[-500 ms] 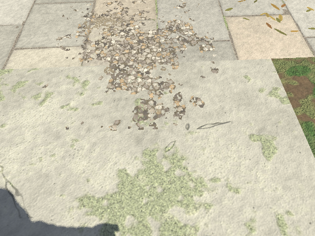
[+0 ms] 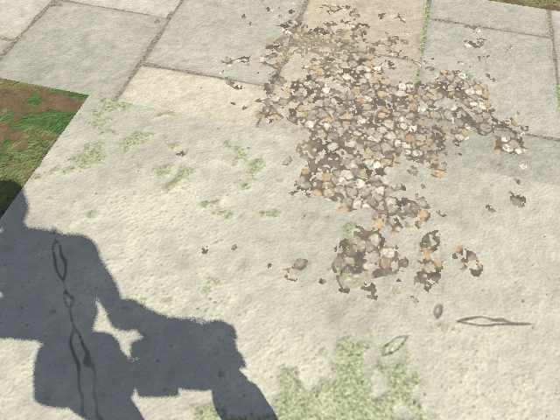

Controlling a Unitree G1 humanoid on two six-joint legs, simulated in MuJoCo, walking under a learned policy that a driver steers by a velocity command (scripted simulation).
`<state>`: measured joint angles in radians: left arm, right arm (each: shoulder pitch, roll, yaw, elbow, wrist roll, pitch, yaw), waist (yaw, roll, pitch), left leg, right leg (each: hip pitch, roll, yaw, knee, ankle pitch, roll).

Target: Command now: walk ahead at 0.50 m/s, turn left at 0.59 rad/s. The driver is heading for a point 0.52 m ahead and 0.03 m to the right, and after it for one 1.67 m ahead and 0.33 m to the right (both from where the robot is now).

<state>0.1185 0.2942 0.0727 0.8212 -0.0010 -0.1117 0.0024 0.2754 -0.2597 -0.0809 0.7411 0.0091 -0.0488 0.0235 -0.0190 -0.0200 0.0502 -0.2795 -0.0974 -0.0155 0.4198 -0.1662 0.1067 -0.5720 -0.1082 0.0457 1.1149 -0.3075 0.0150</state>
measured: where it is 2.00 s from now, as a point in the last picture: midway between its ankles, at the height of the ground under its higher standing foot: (316, 212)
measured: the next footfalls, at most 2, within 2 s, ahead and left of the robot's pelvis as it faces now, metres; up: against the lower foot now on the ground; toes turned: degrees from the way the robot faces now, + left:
right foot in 0.30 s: +0.36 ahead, -0.13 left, +0.00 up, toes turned +12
left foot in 0.78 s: +0.55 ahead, +0.16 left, +0.00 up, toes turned +5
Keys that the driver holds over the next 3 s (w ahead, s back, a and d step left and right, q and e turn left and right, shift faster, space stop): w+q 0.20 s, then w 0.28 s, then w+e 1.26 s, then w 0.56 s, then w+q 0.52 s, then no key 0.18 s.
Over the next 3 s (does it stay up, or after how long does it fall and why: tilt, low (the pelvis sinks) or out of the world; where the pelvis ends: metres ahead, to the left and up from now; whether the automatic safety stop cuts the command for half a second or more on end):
stays up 1.50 -0.36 0.00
